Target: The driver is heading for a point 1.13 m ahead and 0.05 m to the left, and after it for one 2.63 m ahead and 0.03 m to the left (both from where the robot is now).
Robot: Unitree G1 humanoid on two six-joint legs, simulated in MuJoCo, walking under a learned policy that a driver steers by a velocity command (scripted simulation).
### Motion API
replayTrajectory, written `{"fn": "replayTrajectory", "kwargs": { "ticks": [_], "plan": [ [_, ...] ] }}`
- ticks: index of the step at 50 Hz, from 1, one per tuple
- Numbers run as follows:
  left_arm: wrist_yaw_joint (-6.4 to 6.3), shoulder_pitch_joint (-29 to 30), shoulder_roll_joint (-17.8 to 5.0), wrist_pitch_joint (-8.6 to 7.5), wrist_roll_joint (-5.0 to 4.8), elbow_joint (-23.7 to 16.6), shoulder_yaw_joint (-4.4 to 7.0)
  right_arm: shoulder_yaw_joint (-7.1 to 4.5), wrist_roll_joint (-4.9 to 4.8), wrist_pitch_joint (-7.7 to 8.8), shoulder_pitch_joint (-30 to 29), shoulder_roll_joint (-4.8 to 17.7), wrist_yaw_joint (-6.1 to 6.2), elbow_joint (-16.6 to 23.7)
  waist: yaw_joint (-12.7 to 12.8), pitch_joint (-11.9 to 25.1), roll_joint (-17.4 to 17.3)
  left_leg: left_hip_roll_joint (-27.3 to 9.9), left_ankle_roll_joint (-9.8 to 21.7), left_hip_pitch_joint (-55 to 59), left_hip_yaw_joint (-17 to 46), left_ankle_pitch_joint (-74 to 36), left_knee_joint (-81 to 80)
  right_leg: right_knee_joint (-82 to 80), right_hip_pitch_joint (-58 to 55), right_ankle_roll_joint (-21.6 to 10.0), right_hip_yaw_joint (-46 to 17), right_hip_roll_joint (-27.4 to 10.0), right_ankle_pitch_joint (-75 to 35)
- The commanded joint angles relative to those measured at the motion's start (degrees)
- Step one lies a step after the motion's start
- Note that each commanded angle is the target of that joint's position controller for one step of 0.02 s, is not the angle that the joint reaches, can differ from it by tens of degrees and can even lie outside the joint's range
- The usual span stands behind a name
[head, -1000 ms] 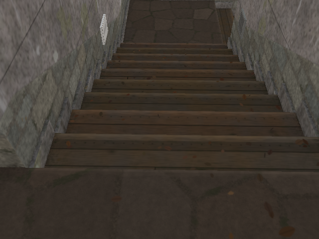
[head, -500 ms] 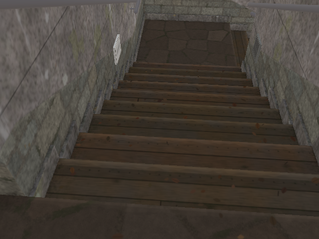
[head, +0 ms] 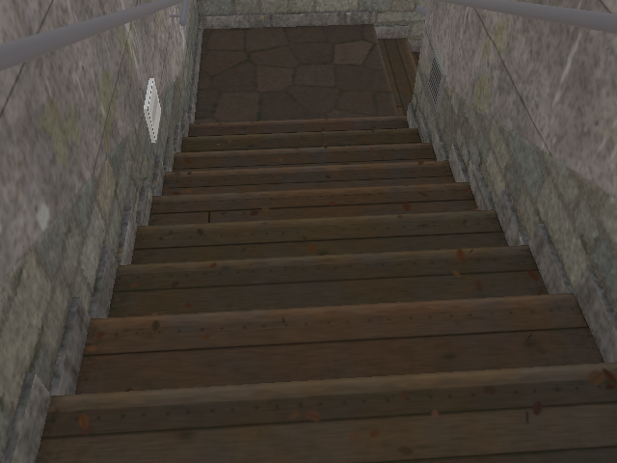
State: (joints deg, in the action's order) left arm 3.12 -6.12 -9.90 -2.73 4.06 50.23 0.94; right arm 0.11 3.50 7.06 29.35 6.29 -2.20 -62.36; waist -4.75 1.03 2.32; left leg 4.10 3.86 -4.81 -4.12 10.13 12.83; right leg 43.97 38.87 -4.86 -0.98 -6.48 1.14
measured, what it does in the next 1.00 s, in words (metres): walks ahead: right foot, then left foot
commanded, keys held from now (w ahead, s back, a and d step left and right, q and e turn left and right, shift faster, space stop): w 0.36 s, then no key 0.36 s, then w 0.28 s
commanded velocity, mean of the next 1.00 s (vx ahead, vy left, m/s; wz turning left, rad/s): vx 0.35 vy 0.00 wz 0.00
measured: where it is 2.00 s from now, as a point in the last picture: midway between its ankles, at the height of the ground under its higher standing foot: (334, 386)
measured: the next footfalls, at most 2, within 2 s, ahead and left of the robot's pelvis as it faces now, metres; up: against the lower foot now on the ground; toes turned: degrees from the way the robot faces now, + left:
right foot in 0.20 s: +0.28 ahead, -0.16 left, +0.00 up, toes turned -2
left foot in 0.66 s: +0.35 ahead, +0.04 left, +0.00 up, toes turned +2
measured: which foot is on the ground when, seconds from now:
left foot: down 0.00-0.24, up 0.26-0.64, down 0.66-1.00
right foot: up 0.00-0.18, down 0.20-0.74, up 0.76-1.00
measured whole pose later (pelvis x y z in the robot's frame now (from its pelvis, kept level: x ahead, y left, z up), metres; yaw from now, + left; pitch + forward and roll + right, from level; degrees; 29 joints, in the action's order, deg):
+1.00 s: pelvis +0.34 -0.08 -0.01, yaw -1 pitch +2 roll +1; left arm 2.2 -10.1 -9.8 -5.3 4.6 53.2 3.7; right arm -3.2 3.6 4.8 27.7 8.2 -0.9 -61.7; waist -4.8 3.0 0.5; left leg -0.3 2.8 -13.4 -3.6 18.7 29.6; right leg 47.8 23.5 -2.6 2.2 -2.6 18.5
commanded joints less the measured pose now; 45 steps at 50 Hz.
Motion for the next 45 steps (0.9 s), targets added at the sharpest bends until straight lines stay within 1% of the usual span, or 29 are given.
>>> {"fn": "replayTrajectory", "kwargs": {
  "ticks": [1, 6, 9, 10, 11, 12, 13, 14, 15, 17, 19, 21, 22, 24, 26, 28, 30, 33, 34, 35, 36, 37, 38, 39, 40, 41, 42, 43, 45],
  "plan": [
    [-0.27, 0.48, -2.55, 0.69, -0.46, -2.33, 0.43, -0.68, -0.24, 1.11, 1.96, 7.63, -0.95, 1.42, 2.82, -3.2, -5.5, -18.01, 12.53, -0.39, 9.36, -23.56, -5.17, -6.73, -2.32, 1.36, 0.06, 0.69, -3.71],
    [-0.84, 7.61, -3.71, 0.03, -1.03, -3.82, 1.76, -0.91, 0.04, -0.44, 5.72, 7.62, -0.19, -1.28, 1.36, -3.77, -6.51, -20.23, 9.46, 12.75, 9.25, -22.3, -2.7, -14.52, 0.06, 0.15, -0.62, 1.79, 2.33],
    [-1.09, 7.61, -4.21, -1.37, -1.98, -3.07, 2.66, -1.79, -0.34, -1.41, 3.8, 9.33, 0.69, -1.1, 3.27, -3.51, -6.3, -18.93, 7.1, 9.43, 7.0, -26.54, 2.35, -18.92, -11.94, -1.57, 3.53, 4.69, 0.96],
    [-1.27, 4.1, -5.65, -2.16, -2.74, -1.98, 3.46, -2.03, -0.1, -1.37, 2.88, 9.7, 0.76, -0.65, 5.07, -0.92, -6.6, -16.25, 5.11, 3.7, 5.06, -31.75, 6.66, -16.62, -22.87, -3.2, 4.24, 5.9, -1.82],
    [-1.3, -4.9, -9.44, -2.98, -3.44, 0.69, 4.64, -1.44, 0.26, -0.91, 4.04, 6.89, 0.86, 0.33, 7.05, 8.41, -1.23, -10.39, 1.09, -5.24, 0.97, -25.73, 18.83, -11.9, -41.58, -8.4, -0.32, 2.11, -10.38],
    [-1.4, -22.07, -11.47, -2.77, -2.78, 4.78, 4.94, 0.26, 1.0, -0.15, 7.35, 2.08, -0.27, 2.11, 12.03, 20.16, 11.96, -1.48, -2.75, -25.37, 0.91, 3.89, 35.89, -21.07, -66.66, -18.08, -23.07, -10.34, 0.78],
    [-1.75, -31.47, -10.8, -2.82, -0.46, 9.17, 5.16, -1.01, 0.06, -0.34, -1.11, 5.03, -1.38, 3.55, 16.03, 14.31, 7.49, -0.77, -0.94, -36.44, 7.18, 22.72, 50.94, -28.89, -66.14, -16.34, -35.05, -13.72, 8.05],
    [-2.12, -26.46, -11.8, -3.71, -0.19, 9.15, 5.72, -2.18, -0.62, -0.09, -7.0, 6.7, -1.03, 5.25, 14.63, 3.11, 2.44, -3.78, 1.43, -41.4, 11.62, 19.02, 57.3, -30.56, -55.03, -11.97, -29.93, -12.82, 16.48],
    [-2.63, -17.95, -8.87, -3.99, -0.98, 7.32, 5.09, -2.69, -0.61, 0.25, -8.03, 7.38, 0.31, 5.2, 10.93, -1.43, 0.99, -7.84, 2.12, -37.97, 10.66, 14.04, 57.12, -31.51, -43.0, -10.32, -22.48, -11.18, 14.52],
    [-3.4, -14.33, -1.45, -3.8, -2.09, 6.74, 2.81, -1.92, 0.97, -0.31, -8.08, 2.93, 1.59, 6.08, 7.08, -1.38, 0.26, -10.94, 2.52, -31.68, 10.28, 8.52, 54.0, -34.89, -33.83, -10.02, -16.41, -8.85, 8.15],
    [-3.27, -13.77, 0.08, -4.35, -1.8, 6.01, 2.16, -1.65, 0.57, -1.03, -9.07, 0.86, 1.11, 7.04, 5.08, -2.4, -0.01, -11.02, 1.78, -29.48, 8.58, 5.77, 49.97, -36.71, -29.5, -9.58, -11.13, -6.67, 0.37],
    [-2.26, -14.67, -0.95, -5.43, -1.23, 5.99, 2.11, -2.03, -0.74, -1.15, -10.92, 2.28, 0.01, 7.87, 4.09, -1.3, 0.54, -10.26, -0.51, -28.29, 5.65, 2.21, 45.5, -35.1, -27.49, -10.2, -5.7, -5.32, -20.77],
    [-1.45, -15.14, -0.57, -5.58, -0.92, 6.15, 1.61, -2.27, -0.57, -1.41, -12.25, 3.05, -0.74, 8.5, 3.23, -0.64, -0.59, -10.64, -1.92, -27.35, 5.17, -1.37, 40.5, -33.25, -26.05, -9.59, -3.05, -4.32, -29.54],
    [0.22, -15.51, -2.51, -5.21, -0.61, 6.57, 1.46, -2.12, 0.03, -2.56, -13.78, 2.89, -2.19, 9.1, 2.12, 0.76, 0.84, -10.17, -3.54, -21.13, 3.0, -10.2, 36.48, -29.9, -20.44, -7.61, 1.07, -1.86, -36.66],
    [0.89, -13.06, -5.25, -4.93, 0.55, 5.38, 1.64, -2.36, 0.03, -2.69, -8.9, 4.91, -3.23, 7.65, -0.17, 1.29, 0.4, -9.54, -3.93, -15.15, 4.11, -18.98, 42.91, -25.43, -13.27, -6.75, 1.54, -1.93, -35.92],
    [0.13, -14.14, -5.84, -5.13, 0.28, 6.27, 1.88, -3.97, -0.28, -2.57, -7.17, 9.12, -2.03, 8.33, -0.34, 1.06, 1.12, -8.72, -4.58, -15.78, 4.24, -14.53, 43.58, -21.34, -15.06, -6.8, -0.28, -2.67, -34.32],
    [-0.48, -17.83, -5.09, -5.17, 0.23, 8.1, 2.04, -4.79, -0.07, -2.89, -9.87, 10.08, -0.11, 10.22, 1.08, 0.45, 0.47, -9.64, -4.87, -20.95, 5.16, -4.74, 41.77, -17.22, -23.82, -8.3, -3.31, -5.96, -38.22],
    [-0.93, -16.66, -6.02, -4.71, -1.28, 7.6, 3.34, -4.26, -0.52, -3.02, -11.5, 6.66, 1.61, 12.09, 2.93, 1.7, 0.25, -9.39, -4.61, -20.83, 3.41, 6.26, 35.25, -9.69, -31.54, -9.14, -5.17, -8.33, -45.67],
    [-0.58, -14.36, -4.86, -4.41, -3.83, 7.23, 3.27, -3.74, -2.08, -2.79, -12.12, 5.24, 2.14, 12.2, 1.86, 1.84, -1.8, -10.25, -3.45, -17.13, 3.74, 0.22, 23.85, -6.99, -31.49, -7.54, -5.25, -7.53, -46.14],
    [0.3, -16.37, -2.87, -3.85, -6.03, 6.36, 2.83, -3.42, -4.58, -2.09, -16.7, 6.76, 2.17, 12.71, 5.4, 6.6, -7.5, -11.13, 1.17, -6.32, 5.74, -27.67, 18.59, -2.67, -27.79, -2.59, -0.56, 0.03, -35.68],
    [1.04, -20.28, -2.08, -3.23, -5.97, 6.75, 2.54, -2.56, -5.97, -1.36, -16.35, 6.84, 1.51, 12.65, 7.93, 13.26, -9.1, -15.44, 8.52, 2.54, 13.32, -42.96, 17.74, 3.98, -23.87, 2.34, 1.88, 4.73, -11.59],
    [1.25, -17.24, -3.17, -2.58, -4.88, 5.98, 3.15, -3.63, -3.88, -0.85, -10.74, 8.29, 0.56, 10.84, 5.18, 5.81, -10.55, -17.93, 13.08, -0.35, 17.74, -42.37, 13.93, 9.41, -14.24, 3.68, 3.06, 7.59, 13.64],
    [0.15, -16.74, -2.87, -2.35, -2.87, 4.29, 3.64, -4.1, -1.86, -0.21, -5.04, 10.1, -0.47, 8.28, 4.57, 5.15, -14.34, -23.66, 17.4, -1.2, 23.83, -41.79, 12.22, 15.59, -10.6, 6.15, 0.93, 6.34, 40.38],
    [-1.75, -13.66, -5.41, -1.77, -1.38, 2.98, 4.46, -7.42, 0.16, 0.06, 1.01, 16.91, 0.17, 5.68, 0.69, 0.51, -13.53, -27.77, 22.22, -0.62, 29.33, -30.14, 9.02, 24.95, -3.45, 6.85, 0.75, 6.05, 48.11],
    [-2.9, -9.45, -4.47, -1.35, 0.32, 2.02, 3.87, -7.84, 0.58, 0.23, 2.44, 15.74, 1.21, 4.23, -1.49, -1.38, -7.41, -27.42, 20.41, -2.15, 30.12, -13.45, 4.43, 28.3, 0.42, 6.08, -3.06, 3.36, 41.98],
    [-3.49, -7.33, -2.33, -1.49, 0.52, 1.8, 3.51, -6.46, 0.03, 0.18, -0.42, 10.4, 1.65, 3.9, -0.14, -3.37, -4.21, -25.07, 17.22, -3.87, 28.24, -3.58, 2.77, 26.78, 2.5, 5.35, -4.29, 2.28, 34.53],
    [-3.65, -7.03, -0.58, -1.82, 0.76, 1.92, 3.08, -5.09, -0.7, 0.01, -1.84, 5.84, 2.03, 3.7, 0.76, -2.76, -4.3, -22.37, 15.7, -4.49, 24.29, -4.11, 2.58, 23.43, 1.56, 4.87, -3.52, 2.29, 30.07],
    [-3.15, -7.08, 0.8, -1.75, 1.22, 2.56, 2.75, -4.49, -0.93, -0.8, -1.52, 4.5, 2.13, 3.16, 1.33, -2.5, -4.47, -18.43, 13.14, -6.99, 18.12, -0.18, 2.8, 19.25, -2.08, 4.21, -1.01, 2.49, 26.85],
    [-1.28, -6.75, 0.73, -1.54, 0.77, 2.78, 2.51, -4.13, -0.78, -1.49, -5.36, 5.75, 2.0, 4.29, 3.19, -3.48, -5.6, -13.14, 10.03, -17.61, 9.98, 6.92, 1.56, 8.57, -13.82, 3.14, 4.81, 3.97, 22.81]
  ]
}}
Velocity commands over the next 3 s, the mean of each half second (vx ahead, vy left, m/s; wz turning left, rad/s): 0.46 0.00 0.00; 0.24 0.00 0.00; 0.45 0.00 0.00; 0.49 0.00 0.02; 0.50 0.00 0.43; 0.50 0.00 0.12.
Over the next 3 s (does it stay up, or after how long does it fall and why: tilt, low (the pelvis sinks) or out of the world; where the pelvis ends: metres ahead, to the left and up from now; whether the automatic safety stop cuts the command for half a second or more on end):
stays up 1.28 0.04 -0.47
